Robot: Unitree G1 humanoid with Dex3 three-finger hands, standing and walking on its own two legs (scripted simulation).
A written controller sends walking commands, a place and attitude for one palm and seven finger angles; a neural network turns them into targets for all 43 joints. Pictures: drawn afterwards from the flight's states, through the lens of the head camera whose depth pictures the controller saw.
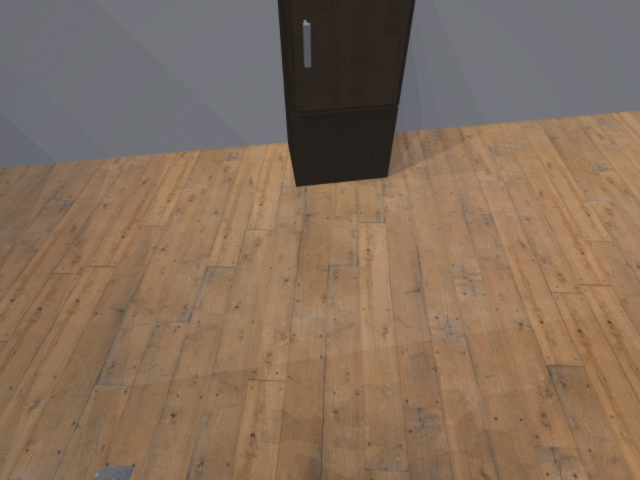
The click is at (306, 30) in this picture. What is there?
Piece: cupboard door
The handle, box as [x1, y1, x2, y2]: [303, 20, 310, 67]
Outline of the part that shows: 303,20 304,66 309,67 310,26 309,23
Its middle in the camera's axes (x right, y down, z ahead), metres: -0.06 -0.71 +1.41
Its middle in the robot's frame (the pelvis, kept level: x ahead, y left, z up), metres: +1.53 +0.12 -0.07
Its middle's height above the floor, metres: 0.70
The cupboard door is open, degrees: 0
